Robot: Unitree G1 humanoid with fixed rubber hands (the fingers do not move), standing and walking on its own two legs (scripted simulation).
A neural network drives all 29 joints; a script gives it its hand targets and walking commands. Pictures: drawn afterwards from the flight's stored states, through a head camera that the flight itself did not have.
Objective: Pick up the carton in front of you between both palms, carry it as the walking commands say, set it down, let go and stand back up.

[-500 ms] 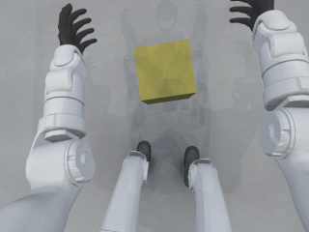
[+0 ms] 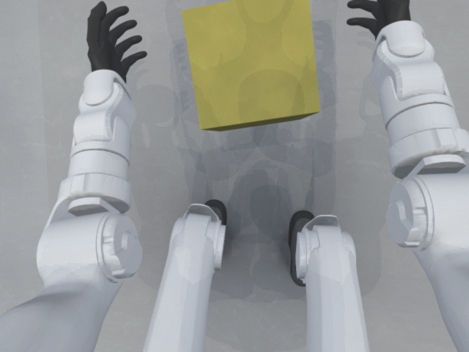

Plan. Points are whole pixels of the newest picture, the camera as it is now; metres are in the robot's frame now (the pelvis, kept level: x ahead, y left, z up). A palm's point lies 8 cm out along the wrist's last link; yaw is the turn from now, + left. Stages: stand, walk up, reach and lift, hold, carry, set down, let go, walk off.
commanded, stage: reach and lift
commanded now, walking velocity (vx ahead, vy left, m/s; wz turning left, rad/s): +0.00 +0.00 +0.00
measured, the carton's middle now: (253, 76) +0.53 +0.02 -0.38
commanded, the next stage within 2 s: none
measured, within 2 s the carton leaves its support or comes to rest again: leaves its support in 1.26 s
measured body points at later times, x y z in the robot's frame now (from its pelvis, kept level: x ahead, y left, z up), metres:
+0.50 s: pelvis -0.03 +0.00 -0.13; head +0.36 -0.01 +0.08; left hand +0.52 +0.21 -0.32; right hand +0.57 -0.16 -0.33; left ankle +0.09 +0.13 -0.47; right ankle +0.07 -0.12 -0.47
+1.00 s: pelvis -0.04 +0.00 -0.13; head +0.35 -0.01 +0.08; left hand +0.52 +0.18 -0.32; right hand +0.57 -0.12 -0.32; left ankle +0.09 +0.13 -0.47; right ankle +0.07 -0.12 -0.47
